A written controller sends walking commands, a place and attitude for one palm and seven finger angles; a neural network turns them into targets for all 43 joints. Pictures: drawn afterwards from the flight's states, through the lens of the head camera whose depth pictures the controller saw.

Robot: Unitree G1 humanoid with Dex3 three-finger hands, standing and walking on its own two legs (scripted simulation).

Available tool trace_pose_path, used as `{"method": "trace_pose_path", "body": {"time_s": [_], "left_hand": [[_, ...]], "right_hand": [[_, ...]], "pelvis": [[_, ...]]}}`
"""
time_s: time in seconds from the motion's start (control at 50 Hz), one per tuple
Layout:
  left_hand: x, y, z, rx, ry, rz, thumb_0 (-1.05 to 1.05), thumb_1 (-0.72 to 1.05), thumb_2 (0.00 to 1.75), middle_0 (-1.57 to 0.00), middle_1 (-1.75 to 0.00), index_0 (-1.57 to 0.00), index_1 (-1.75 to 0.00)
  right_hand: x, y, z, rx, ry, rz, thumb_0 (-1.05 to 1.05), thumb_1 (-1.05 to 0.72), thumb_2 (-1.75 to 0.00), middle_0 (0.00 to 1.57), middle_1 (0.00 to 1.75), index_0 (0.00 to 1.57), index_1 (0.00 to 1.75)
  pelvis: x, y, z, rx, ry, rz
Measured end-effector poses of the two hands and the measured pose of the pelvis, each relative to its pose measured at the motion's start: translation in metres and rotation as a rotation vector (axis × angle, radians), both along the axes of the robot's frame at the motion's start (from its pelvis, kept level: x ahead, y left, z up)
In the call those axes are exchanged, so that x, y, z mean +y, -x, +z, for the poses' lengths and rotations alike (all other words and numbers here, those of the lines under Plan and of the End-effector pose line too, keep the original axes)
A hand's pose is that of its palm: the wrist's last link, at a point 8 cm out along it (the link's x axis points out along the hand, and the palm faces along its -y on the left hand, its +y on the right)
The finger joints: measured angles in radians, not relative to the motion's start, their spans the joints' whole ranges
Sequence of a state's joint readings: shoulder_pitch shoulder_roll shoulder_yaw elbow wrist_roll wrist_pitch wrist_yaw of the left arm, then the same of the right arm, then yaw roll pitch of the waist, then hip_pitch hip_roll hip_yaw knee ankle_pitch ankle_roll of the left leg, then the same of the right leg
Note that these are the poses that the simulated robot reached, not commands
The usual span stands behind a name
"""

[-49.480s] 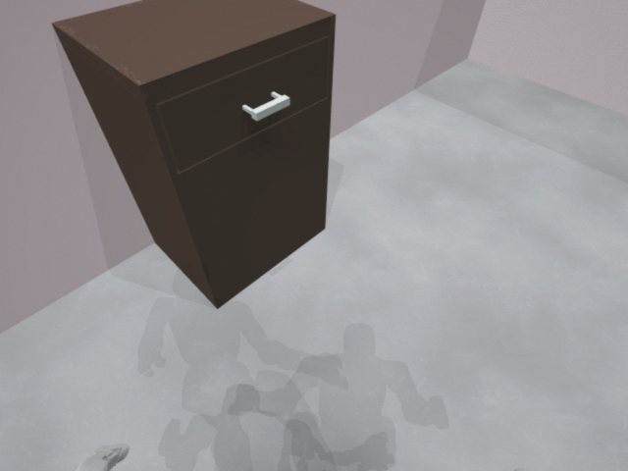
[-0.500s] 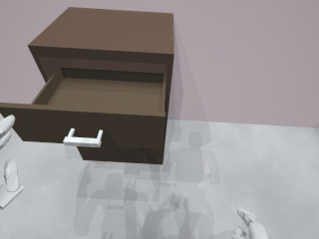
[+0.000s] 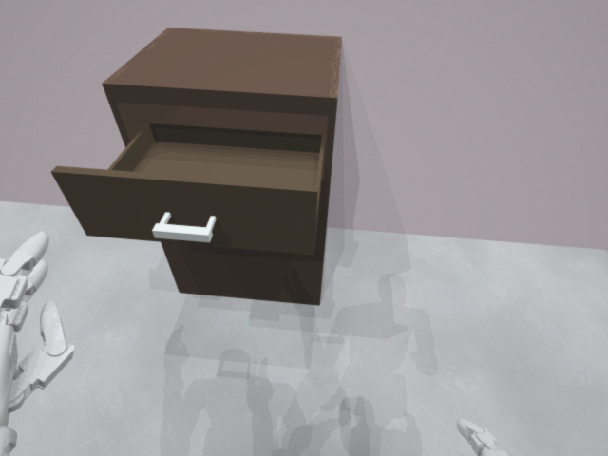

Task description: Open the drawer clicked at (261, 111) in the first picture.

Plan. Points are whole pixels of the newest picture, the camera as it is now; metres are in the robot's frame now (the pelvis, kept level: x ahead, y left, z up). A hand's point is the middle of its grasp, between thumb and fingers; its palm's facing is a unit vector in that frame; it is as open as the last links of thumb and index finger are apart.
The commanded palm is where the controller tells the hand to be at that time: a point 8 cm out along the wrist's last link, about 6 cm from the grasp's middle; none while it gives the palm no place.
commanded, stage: stop stepping back and stand still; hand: left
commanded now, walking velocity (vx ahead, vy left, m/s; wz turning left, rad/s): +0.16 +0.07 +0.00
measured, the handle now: (186, 225) +0.56 +0.26 -0.05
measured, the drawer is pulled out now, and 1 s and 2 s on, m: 0.29 0.29 0.29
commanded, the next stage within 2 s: let the arm hang, fingers relaxed in 1.52 s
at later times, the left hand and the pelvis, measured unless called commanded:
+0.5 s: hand (93, 356) +0.19 +0.21 +0.14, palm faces +0.33 -0.83 -0.45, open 7.4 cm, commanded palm +0.13 +0.27 +0.18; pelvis +0.00 -0.02 +0.00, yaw +1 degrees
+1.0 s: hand (80, 318) +0.22 +0.24 +0.15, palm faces +0.29 -0.83 -0.47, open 7.4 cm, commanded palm +0.16 +0.29 +0.18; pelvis +0.03 +0.01 +0.00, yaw +0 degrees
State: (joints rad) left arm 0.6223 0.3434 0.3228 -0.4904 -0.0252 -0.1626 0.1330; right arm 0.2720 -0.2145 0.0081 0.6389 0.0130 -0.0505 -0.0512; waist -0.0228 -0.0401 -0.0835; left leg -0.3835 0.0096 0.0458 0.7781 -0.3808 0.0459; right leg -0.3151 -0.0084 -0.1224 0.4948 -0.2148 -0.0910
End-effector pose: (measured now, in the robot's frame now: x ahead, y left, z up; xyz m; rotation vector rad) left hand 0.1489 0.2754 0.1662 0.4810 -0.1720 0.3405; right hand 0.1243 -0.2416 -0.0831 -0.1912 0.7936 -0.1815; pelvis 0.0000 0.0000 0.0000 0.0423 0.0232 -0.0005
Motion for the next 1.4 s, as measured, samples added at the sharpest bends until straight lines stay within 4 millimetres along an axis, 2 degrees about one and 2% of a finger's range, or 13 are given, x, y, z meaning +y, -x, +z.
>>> {"method": "trace_pose_path", "body": {"time_s": [0.1,0.18,0.26,0.32,0.36,0.46,0.6,0.7,0.82,0.92,1.06,1.28,1.4], "left_hand": [[-0.005,0.009,-0.008,0.015,0.018,-0.04,0.02,0.89,0.9,-0.21,-0.3,-0.21,-0.3],[-0.008,0.012,0.015,-0.028,-0.081,-0.063,0.02,0.89,0.9,-0.21,-0.3,-0.21,-0.3],[-0.01,0.013,0.03,-0.057,-0.174,-0.033,0.02,0.89,0.9,-0.21,-0.3,-0.21,-0.3],[-0.012,0.011,0.022,-0.035,-0.156,-0.004,0.02,0.89,0.9,-0.21,-0.3,-0.21,-0.3],[-0.013,0.01,0.014,-0.01,-0.101,0.017,0.02,0.89,0.9,-0.21,-0.3,-0.21,-0.3],[-0.02,0.005,-0.005,0.078,-0.007,0.023,0.02,0.89,0.9,-0.21,-0.3,-0.21,-0.3],[-0.022,-0.014,0.01,-0.003,-0.033,-0.05,0.02,0.89,0.9,-0.22,-0.3,-0.21,-0.3],[-0.009,-0.031,0.019,-0.027,-0.079,-0.047,0.02,0.89,0.9,-0.21,-0.3,-0.21,-0.3],[-0.004,-0.042,0.01,0.04,-0.051,-0.046,0.02,0.89,0.9,-0.21,-0.3,-0.21,-0.3],[-0.003,-0.04,0.003,0.083,-0.021,-0.053,0.02,0.89,0.9,-0.21,-0.3,-0.21,-0.3],[0.008,-0.033,0.01,0.059,-0.033,-0.028,0.02,0.89,0.9,-0.21,-0.3,-0.21,-0.3],[0.017,-0.027,0.001,0.075,0.009,-0.013,0.02,0.89,0.9,-0.21,-0.3,-0.21,-0.3],[0.019,-0.023,0.004,0.063,0.002,-0.03,0.02,0.89,0.9,-0.21,-0.3,-0.21,-0.3]], "right_hand": [[-0.006,0.007,0.008,-0.033,0.072,0.003,0.01,-0.9,-0.9,0.2,0.3,0.2,0.3],[-0.001,0.007,0.007,-0.067,0.036,0.011,0.01,-0.9,-0.9,0.2,0.3,0.2,0.3],[0.006,0.0,-0.01,-0.069,-0.031,0.035,0.01,-0.9,-0.9,0.2,0.3,0.2,0.3],[0.006,-0.006,-0.024,-0.025,-0.062,0.047,0.01,-0.9,-0.9,0.2,0.3,0.2,0.3],[0.004,-0.008,-0.026,0.01,-0.073,0.05,0.01,-0.9,-0.9,0.2,0.3,0.2,0.3],[-0.004,-0.014,-0.01,0.024,-0.045,0.041,0.01,-0.9,-0.9,0.2,0.3,0.2,0.3],[-0.015,-0.041,0.008,-0.026,0.058,0.051,0.01,-0.9,-0.9,0.2,0.3,0.2,0.3],[-0.008,-0.063,0.015,-0.056,0.043,0.043,0.01,-0.9,-0.9,0.2,0.3,0.2,0.3],[0.01,-0.077,0.016,-0.09,-0.01,0.04,0.01,-0.9,-0.9,0.2,0.3,0.2,0.3],[0.022,-0.076,0.014,-0.067,-0.022,0.054,0.01,-0.9,-0.9,0.2,0.3,0.2,0.3],[0.031,-0.067,0.01,-0.031,-0.018,0.067,0.01,-0.9,-0.9,0.2,0.3,0.2,0.3],[0.031,-0.053,0.013,-0.029,0.003,0.048,0.01,-0.9,-0.9,0.2,0.3,0.2,0.3],[0.03,-0.047,0.016,-0.034,0.019,0.045,0.01,-0.9,-0.9,0.2,0.3,0.2,0.3]], "pelvis": [[0.006,0.01,-0.005,-0.009,0.011,0.006],[0.002,0.011,-0.005,-0.019,0.005,0.011],[-0.007,0.009,-0.011,-0.023,0.006,0.011],[-0.012,0.01,-0.014,-0.037,0.031,0.022],[-0.013,0.008,-0.009,-0.036,0.03,0.023],[-0.016,-0.001,0.002,-0.022,0.011,0.011],[-0.01,-0.016,-0.002,-0.022,0.048,0.014],[-0.006,-0.024,0.0,-0.022,0.038,0.001],[0.0,-0.031,0.002,-0.015,0.049,-0.008],[0.005,-0.033,0.003,-0.014,0.05,-0.007],[0.011,-0.031,0.004,-0.016,0.052,-0.001],[0.02,-0.022,0.006,-0.018,0.057,-0.005],[0.022,-0.018,0.006,-0.019,0.058,-0.004]]}}
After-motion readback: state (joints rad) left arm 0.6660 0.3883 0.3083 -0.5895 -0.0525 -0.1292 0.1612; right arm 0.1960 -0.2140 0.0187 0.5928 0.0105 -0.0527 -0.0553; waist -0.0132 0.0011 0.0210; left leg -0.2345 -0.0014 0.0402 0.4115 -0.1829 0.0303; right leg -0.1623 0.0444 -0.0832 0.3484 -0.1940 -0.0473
